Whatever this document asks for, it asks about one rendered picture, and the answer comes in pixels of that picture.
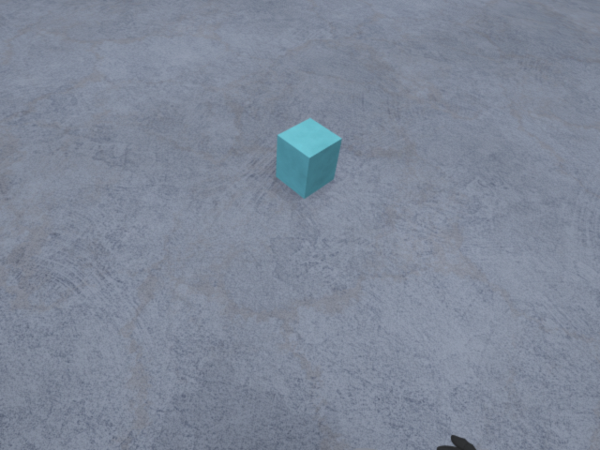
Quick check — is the carton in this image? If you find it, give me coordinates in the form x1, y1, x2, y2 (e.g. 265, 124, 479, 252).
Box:
276, 118, 342, 199

